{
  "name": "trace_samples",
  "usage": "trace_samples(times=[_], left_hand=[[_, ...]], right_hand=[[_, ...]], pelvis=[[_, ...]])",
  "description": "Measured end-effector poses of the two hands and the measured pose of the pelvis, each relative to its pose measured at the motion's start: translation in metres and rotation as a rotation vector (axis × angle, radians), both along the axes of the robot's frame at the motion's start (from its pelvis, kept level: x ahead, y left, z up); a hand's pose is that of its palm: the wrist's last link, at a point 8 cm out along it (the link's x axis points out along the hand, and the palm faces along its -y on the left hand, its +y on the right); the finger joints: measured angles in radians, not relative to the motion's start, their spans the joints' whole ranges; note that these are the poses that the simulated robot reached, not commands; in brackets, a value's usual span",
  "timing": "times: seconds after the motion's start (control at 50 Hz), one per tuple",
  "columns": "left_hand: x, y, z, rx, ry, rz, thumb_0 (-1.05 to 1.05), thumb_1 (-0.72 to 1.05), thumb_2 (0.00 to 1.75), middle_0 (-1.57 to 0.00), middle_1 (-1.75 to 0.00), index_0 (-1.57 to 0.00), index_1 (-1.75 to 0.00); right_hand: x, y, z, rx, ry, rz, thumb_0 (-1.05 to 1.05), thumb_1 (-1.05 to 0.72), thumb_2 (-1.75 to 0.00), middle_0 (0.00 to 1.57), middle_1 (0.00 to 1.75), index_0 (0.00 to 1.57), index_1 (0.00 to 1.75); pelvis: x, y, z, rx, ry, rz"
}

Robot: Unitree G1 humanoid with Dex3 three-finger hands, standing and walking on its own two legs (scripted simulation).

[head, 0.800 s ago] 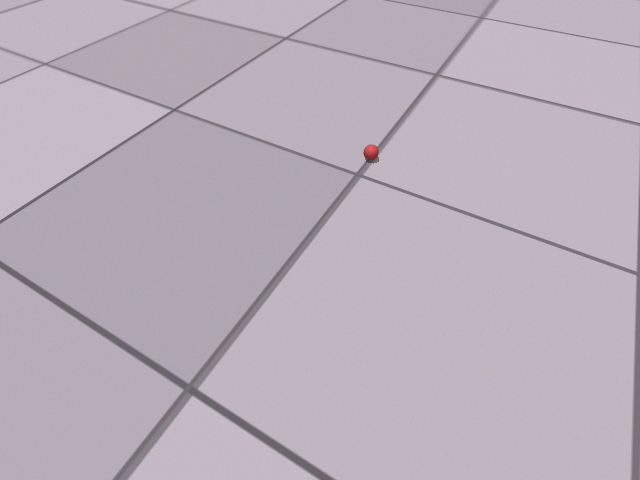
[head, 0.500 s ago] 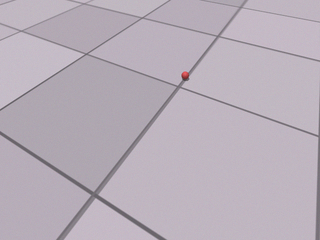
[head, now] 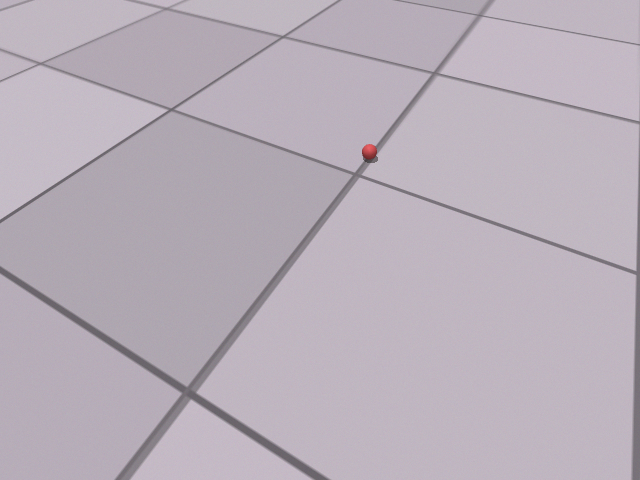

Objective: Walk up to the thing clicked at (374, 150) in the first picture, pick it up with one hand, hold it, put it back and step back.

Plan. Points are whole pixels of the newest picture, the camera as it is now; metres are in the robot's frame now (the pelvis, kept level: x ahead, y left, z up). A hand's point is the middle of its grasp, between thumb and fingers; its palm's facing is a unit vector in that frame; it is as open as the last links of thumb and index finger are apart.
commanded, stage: stand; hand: left
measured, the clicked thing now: (369, 151) +1.73 -0.28 -0.74
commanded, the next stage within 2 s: walk up in 0.32 s
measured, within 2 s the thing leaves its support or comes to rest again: neither
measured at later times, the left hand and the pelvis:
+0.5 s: hand out of the picture +0.10 +0.28 -0.16, palm faces -0.22 -0.90 -0.37, open 7.4 cm; pelvis +0.02 +0.02 -0.01, yaw -11 degrees
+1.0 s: hand (220, 298) +0.45 +0.19 -0.14, palm faces -0.50 -0.73 -0.47, open 7.4 cm; pelvis +0.25 -0.02 -0.02, yaw -34 degrees
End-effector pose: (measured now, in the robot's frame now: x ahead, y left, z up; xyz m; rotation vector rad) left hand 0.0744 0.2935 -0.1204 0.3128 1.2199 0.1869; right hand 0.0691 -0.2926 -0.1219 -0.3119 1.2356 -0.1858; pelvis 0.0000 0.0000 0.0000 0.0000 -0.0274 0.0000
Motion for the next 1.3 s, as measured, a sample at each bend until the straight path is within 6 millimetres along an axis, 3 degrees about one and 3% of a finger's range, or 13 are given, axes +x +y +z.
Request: trace_samples(times=[0.32,0.4,0.48,0.54,0.62,0.74,0.82,0.96,1.06,1.12,1.18,1.24,1.3], left_hand=[[-0.003,0.002,0.0,0.005,0.008,0.004,0.01,0.9,0.89,-0.2,-0.3,-0.2,-0.3],[-0.002,0.009,0.001,-0.003,0.022,-0.056,0.01,0.9,0.89,-0.2,-0.3,-0.2,-0.3],[0.021,0.026,-0.001,0.039,0.096,-0.148,0.01,0.9,0.89,-0.2,-0.3,-0.2,-0.3],[0.065,0.025,0.008,0.065,0.092,-0.234,0.01,0.9,0.89,-0.2,-0.3,-0.2,-0.3],[0.147,0.012,0.021,0.073,-0.006,-0.34,0.01,0.9,0.89,-0.2,-0.3,-0.2,-0.3],[0.278,-0.031,0.026,0.129,-0.171,-0.479,0.01,0.9,0.89,-0.2,-0.3,-0.2,-0.3],[0.327,-0.058,0.029,0.13,-0.282,-0.508,0.01,0.9,0.89,-0.2,-0.3,-0.2,-0.3],[0.368,-0.07,0.03,0.114,-0.163,-0.583,0.0,0.9,0.89,-0.2,-0.3,-0.2,-0.3],[0.446,-0.061,0.019,0.124,-0.117,-0.665,0.01,0.89,0.89,-0.21,-0.31,-0.21,-0.3],[0.52,-0.054,0.001,0.154,-0.121,-0.729,0.01,0.89,0.89,-0.21,-0.31,-0.21,-0.3],[0.6,-0.06,-0.019,0.209,-0.133,-0.796,0.01,0.89,0.89,-0.21,-0.31,-0.21,-0.3],[0.656,-0.091,-0.012,0.18,-0.176,-0.857,0.01,0.9,0.89,-0.2,-0.3,-0.2,-0.3],[0.694,-0.121,0.005,0.134,-0.186,-0.92,0.01,0.9,0.89,-0.2,-0.3,-0.2,-0.3]], right_hand=[[0.0,0.0,0.0,0.002,0.003,-0.002,0.01,-0.9,-0.9,0.2,0.3,0.2,0.3],[0.009,-0.011,0.003,0.019,-0.095,-0.025,0.01,-0.9,-0.9,0.21,0.3,0.2,0.3],[0.005,-0.023,0.009,-0.017,-0.207,-0.109,0.01,-0.9,-0.9,0.21,0.3,0.2,0.3],[-0.017,-0.031,0.013,-0.04,-0.203,-0.197,0.01,-0.9,-0.9,0.21,0.3,0.2,0.3],[-0.043,-0.039,0.01,-0.051,-0.133,-0.284,0.01,-0.9,-0.9,0.2,0.3,0.2,0.3],[-0.051,-0.06,-0.023,-0.041,-0.076,-0.402,0.01,-0.9,-0.9,0.2,0.3,0.2,0.3],[-0.017,-0.064,-0.034,-0.01,-0.069,-0.429,0.01,-0.9,-0.9,0.2,0.3,0.19,0.3],[0.101,-0.061,-0.004,0.009,-0.288,-0.401,0.01,-0.9,-0.9,0.2,0.3,0.2,0.3],[0.151,-0.052,0.009,-0.034,-0.31,-0.454,0.01,-0.9,-0.9,0.2,0.3,0.2,0.3],[0.163,-0.041,0.006,-0.099,-0.282,-0.527,0.01,-0.9,-0.9,0.2,0.3,0.2,0.3],[0.154,-0.013,-0.004,-0.161,-0.223,-0.656,0.0,-0.9,-0.9,0.2,0.3,0.2,0.3],[0.139,0.029,-0.002,-0.116,-0.086,-0.782,0.0,-0.9,-0.9,0.2,0.3,0.2,0.3],[0.134,0.065,0.007,-0.063,0.011,-0.858,0.01,-0.9,-0.9,0.2,0.3,0.2,0.3]], pelvis=[[0.002,0.0,0.0,0.001,0.0,0.0],[0.004,0.006,-0.006,0.004,0.021,-0.077],[0.014,0.016,-0.015,0.011,0.046,-0.164],[0.03,0.017,-0.011,0.007,0.056,-0.229],[0.058,0.009,-0.011,0.005,0.04,-0.295],[0.113,-0.017,-0.039,-0.005,0.006,-0.392],[0.148,-0.03,-0.044,-0.041,-0.009,-0.438],[0.224,-0.023,-0.024,-0.053,-0.023,-0.562],[0.296,-0.009,-0.027,-0.049,-0.006,-0.651],[0.347,0.001,-0.044,-0.05,0.008,-0.706],[0.381,0.011,-0.061,-0.023,0.003,-0.743],[0.404,0.013,-0.048,-0.014,0.008,-0.771],[0.431,0.011,-0.031,-0.002,0.022,-0.805]])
